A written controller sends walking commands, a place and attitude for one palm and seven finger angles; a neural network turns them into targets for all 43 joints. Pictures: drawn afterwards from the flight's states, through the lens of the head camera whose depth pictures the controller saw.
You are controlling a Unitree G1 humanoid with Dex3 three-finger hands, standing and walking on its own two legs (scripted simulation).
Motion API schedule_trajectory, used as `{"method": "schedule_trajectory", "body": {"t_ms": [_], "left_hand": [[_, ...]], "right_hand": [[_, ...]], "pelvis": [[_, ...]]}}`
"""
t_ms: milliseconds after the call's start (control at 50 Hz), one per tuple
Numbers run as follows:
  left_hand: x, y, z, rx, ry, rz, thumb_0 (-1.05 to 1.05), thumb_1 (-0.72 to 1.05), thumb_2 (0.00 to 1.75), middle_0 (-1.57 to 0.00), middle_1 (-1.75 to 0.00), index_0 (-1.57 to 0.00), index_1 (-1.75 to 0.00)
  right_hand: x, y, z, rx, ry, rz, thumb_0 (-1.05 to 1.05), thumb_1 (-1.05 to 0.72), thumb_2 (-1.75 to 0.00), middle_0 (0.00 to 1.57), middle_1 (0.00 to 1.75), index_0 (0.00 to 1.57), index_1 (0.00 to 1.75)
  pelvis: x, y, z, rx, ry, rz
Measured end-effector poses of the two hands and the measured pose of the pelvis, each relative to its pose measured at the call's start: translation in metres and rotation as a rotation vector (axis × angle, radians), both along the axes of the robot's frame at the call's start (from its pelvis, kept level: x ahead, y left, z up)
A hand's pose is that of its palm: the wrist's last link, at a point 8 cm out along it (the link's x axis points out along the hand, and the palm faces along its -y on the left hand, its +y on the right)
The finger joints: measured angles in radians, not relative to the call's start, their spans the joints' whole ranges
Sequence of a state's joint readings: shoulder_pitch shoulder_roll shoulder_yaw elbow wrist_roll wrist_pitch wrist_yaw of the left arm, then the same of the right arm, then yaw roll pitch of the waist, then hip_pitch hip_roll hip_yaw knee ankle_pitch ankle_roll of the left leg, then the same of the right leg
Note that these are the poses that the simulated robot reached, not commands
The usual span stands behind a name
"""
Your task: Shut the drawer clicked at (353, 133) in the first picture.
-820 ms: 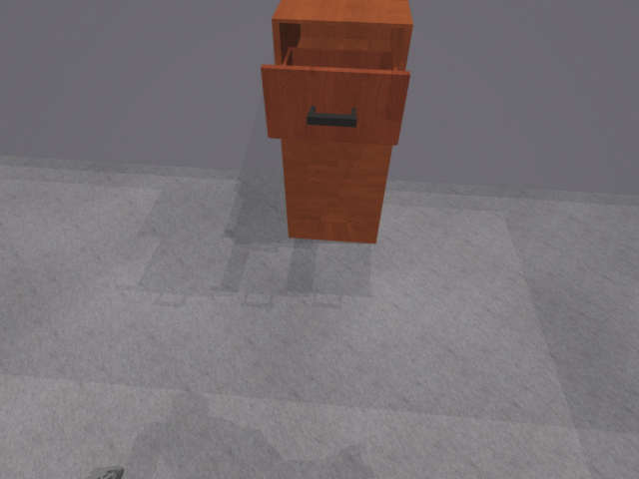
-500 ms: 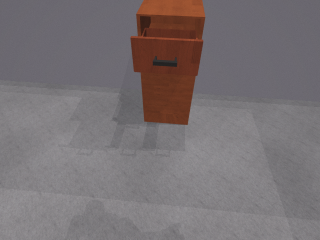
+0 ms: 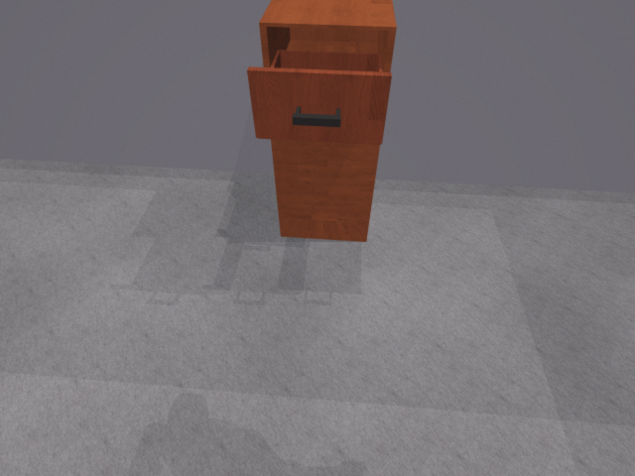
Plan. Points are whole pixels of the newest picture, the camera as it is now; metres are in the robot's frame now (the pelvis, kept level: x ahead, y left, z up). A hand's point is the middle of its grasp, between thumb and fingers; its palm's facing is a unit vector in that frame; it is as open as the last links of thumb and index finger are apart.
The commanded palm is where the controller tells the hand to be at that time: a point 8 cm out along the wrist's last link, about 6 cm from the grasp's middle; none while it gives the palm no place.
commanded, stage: stand and wait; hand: left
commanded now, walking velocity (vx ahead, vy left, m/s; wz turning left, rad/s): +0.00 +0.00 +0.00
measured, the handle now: (317, 115) +0.89 +0.05 +0.00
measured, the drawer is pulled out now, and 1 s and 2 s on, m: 0.28 0.28 0.28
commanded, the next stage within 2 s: look at it before walking up in 0.12 s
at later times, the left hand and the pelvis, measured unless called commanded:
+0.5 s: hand out of the picture +0.08 +0.24 -0.15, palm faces -0.02 -0.94 -0.34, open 7.4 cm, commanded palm none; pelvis +0.01 +0.00 +0.00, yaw +0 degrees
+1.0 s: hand out of the picture +0.06 +0.23 -0.17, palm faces -0.04 -0.95 -0.29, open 7.4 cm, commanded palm none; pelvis +0.02 +0.00 -0.01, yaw -4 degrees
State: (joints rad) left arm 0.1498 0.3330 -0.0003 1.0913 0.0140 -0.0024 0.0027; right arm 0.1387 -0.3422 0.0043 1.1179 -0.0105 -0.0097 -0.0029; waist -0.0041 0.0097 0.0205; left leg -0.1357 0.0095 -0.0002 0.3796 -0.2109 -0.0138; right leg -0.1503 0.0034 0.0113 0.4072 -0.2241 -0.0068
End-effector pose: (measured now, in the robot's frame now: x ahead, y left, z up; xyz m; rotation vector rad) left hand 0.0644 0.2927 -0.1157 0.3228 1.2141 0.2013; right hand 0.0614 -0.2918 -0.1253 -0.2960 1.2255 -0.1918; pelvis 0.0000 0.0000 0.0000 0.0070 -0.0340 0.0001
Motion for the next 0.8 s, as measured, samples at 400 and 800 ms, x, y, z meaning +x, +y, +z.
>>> {"method": "schedule_trajectory", "body": {"t_ms": [400, 800], "left_hand": [[0.010, -0.005, -0.001, -0.013, -0.014, -0.010, 0.01, 0.91, 0.90, -0.20, -0.30, -0.21, -0.30], [0.006, 0.000, -0.001, -0.008, 0.007, 0.001, 0.01, 0.91, 0.90, -0.20, -0.30, -0.21, -0.30]], "right_hand": [[0.011, -0.001, 0.004, -0.004, -0.020, 0.002, 0.00, -0.90, -0.90, 0.20, 0.30, 0.20, 0.30], [0.017, 0.002, 0.005, -0.004, -0.017, 0.009, 0.00, -0.90, -0.90, 0.20, 0.30, 0.20, 0.30]], "pelvis": [[0.004, -0.001, 0.001, -0.001, 0.006, -0.006], [0.008, 0.001, 0.002, -0.002, 0.006, -0.005]]}}
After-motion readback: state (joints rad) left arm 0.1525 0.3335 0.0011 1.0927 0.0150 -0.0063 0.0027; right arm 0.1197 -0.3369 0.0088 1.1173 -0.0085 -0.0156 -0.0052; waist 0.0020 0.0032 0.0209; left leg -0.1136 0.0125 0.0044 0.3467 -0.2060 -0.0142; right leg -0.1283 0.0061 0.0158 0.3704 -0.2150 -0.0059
